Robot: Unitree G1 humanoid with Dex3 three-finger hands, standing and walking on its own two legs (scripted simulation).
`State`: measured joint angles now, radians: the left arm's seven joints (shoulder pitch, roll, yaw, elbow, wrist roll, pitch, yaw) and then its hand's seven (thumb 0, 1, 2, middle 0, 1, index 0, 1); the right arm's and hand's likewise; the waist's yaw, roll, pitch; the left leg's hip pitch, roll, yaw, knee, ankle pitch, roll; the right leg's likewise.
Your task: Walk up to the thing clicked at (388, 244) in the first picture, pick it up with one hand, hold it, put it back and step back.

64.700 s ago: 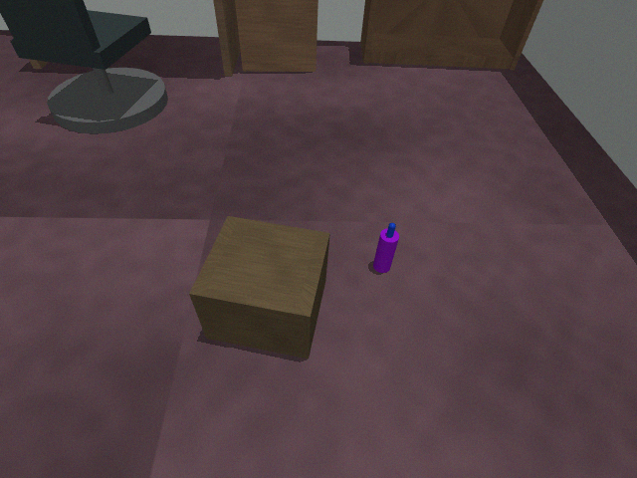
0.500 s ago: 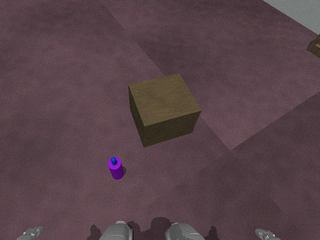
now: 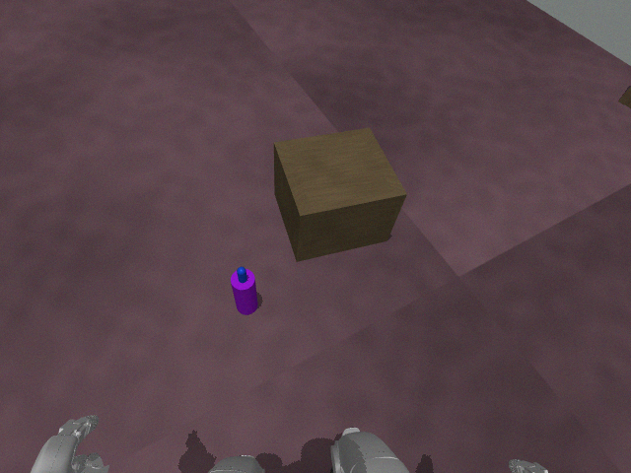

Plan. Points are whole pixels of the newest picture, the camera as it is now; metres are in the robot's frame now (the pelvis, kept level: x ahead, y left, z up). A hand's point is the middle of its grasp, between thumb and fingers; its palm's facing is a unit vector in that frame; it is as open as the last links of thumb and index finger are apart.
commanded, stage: step back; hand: left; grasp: from the side
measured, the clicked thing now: (244, 288) +0.64 +0.17 -0.63
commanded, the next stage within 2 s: none
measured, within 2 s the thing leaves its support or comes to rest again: neither
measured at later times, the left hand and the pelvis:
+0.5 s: hand out of the picture -0.07 +0.23 -0.13, palm faces -0.04 -0.90 -0.43, open 7.4 cm; pelvis -0.16 -0.03 +0.01, yaw -3 degrees
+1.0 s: hand out of the picture -0.25 +0.22 -0.15, palm faces -0.04 -0.91 -0.41, open 7.4 cm; pelvis -0.34 -0.05 -0.01, yaw -3 degrees
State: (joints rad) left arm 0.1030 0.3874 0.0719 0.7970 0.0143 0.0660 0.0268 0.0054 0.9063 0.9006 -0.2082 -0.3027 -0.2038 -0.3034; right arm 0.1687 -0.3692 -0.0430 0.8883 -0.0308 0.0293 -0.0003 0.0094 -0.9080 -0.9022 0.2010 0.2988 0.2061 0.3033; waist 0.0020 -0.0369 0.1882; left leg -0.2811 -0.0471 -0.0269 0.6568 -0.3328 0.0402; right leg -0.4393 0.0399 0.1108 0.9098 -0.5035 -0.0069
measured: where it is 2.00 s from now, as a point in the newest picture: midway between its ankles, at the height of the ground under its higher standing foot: outside the picture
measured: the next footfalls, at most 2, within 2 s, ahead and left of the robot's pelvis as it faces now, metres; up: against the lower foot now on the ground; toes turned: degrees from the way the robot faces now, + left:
right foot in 0.32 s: -0.10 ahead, -0.15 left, +0.00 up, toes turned -2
left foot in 0.64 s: -0.19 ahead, +0.09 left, +0.00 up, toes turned -1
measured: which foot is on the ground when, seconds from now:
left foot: down 0.00-0.34, up 0.36-0.62, down 0.64-1.00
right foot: up 0.00-0.30, down 0.32-0.66, up 0.68-0.96, down 0.98-1.00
